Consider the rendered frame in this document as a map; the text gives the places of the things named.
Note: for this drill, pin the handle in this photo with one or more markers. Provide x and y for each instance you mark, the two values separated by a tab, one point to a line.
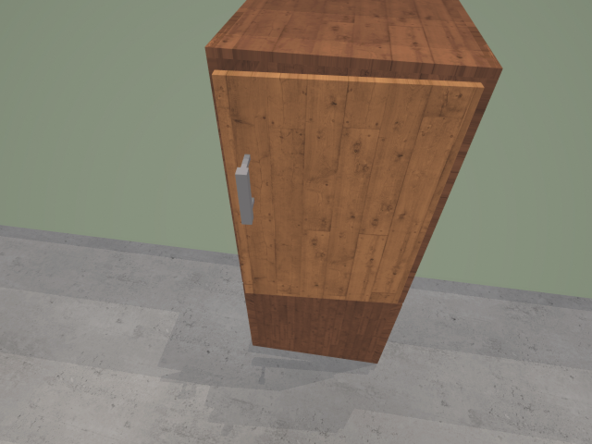
246	200

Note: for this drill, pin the cupboard door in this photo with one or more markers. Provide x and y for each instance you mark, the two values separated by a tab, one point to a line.
346	173

